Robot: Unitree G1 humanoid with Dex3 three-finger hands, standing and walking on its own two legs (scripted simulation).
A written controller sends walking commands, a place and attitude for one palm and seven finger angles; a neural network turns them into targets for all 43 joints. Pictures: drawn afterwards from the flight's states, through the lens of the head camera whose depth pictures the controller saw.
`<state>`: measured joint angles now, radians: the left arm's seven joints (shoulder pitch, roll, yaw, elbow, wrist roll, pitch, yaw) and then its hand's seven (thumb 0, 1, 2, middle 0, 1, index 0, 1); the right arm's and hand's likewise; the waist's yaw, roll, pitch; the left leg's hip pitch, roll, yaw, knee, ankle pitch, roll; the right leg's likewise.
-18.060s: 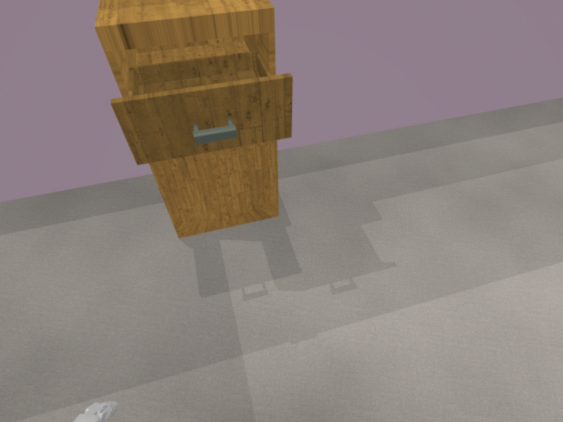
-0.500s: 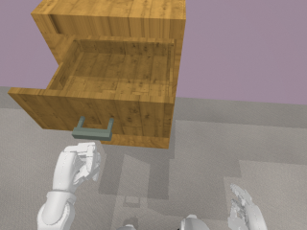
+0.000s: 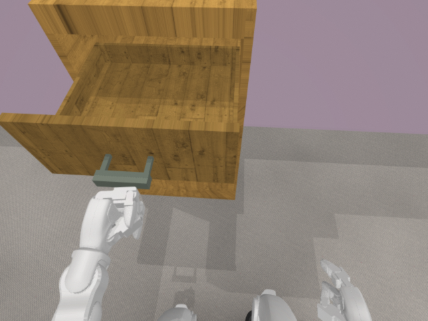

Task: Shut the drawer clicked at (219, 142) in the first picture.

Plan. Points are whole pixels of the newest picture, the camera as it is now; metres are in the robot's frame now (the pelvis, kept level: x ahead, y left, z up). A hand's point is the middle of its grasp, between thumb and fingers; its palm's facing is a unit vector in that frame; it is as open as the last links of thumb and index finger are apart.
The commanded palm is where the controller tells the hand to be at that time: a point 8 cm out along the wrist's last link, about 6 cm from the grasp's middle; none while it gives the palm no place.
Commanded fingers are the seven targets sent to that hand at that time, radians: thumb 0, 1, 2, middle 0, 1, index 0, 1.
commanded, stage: bring the fist close to the handle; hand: left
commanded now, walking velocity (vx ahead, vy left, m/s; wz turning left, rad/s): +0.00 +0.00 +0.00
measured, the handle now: (125, 169) +0.38 +0.19 +0.04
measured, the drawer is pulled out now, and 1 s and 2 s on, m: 0.26 0.19 0.06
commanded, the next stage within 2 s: push the drawer shut in 0.18 s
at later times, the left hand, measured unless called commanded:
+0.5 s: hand (139, 210) +0.30 +0.15 +0.04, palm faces -0.07 -1.00 -0.06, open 3.3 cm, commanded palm +0.29 +0.20 +0.04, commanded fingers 0.00 0.90 0.90 -1.40 -1.60 -1.40 -1.60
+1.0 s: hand (146, 175) +0.37 +0.15 +0.04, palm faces -0.06 -1.00 -0.06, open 3.1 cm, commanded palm +0.35 +0.20 +0.04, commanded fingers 0.00 0.90 0.90 -1.40 -1.60 -1.40 -1.60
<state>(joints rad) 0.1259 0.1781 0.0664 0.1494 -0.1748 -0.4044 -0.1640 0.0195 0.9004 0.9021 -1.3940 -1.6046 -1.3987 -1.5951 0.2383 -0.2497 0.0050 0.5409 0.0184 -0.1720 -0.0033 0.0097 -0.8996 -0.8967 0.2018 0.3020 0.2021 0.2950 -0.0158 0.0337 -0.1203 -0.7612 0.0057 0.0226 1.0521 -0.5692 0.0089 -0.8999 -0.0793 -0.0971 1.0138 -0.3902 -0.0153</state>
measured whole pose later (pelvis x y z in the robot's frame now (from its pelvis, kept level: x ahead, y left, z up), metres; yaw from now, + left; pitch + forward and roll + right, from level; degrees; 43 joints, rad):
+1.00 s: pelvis -0.01 +0.01 +0.00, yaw +0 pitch +18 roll +0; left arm -0.31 0.23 0.14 0.52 -0.15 -0.37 -0.13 0.01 0.83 0.91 -1.40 -1.60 -1.40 -1.60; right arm 0.25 -0.26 0.02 0.59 0.02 -0.12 -0.02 0.01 -0.90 -0.90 0.20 0.30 0.20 0.29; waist -0.06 0.02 -0.11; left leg -0.83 0.00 0.02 1.07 -0.55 0.02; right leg -0.95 -0.08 -0.09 1.01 -0.36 -0.01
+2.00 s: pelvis -0.02 +0.01 -0.02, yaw -2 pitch +24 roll -1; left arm -0.88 0.41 0.36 1.13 -0.06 -0.47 -0.16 0.03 0.82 0.90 -1.40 -1.60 -1.40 -1.60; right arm 0.35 -0.28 0.04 0.62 -0.03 -0.01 0.01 0.00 -0.90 -0.90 0.20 0.30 0.20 0.29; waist -0.18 0.03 -0.09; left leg -0.98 0.02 0.04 1.12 -0.55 0.03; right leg -1.11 -0.06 -0.08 1.03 -0.33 -0.01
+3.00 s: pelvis -0.03 +0.02 -0.04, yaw -1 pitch +30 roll -5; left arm -1.28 0.64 0.35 1.37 0.04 -0.36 -0.15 0.00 0.60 0.94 -1.39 -1.60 -1.40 -1.60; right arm 0.39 -0.28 0.09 0.62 -0.07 0.03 0.02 0.00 -0.90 -0.90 0.20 0.30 0.20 0.29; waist -0.29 0.04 -0.08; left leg -1.21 0.03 -0.03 1.24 -0.56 0.03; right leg -1.27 -0.06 -0.14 1.06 -0.31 -0.01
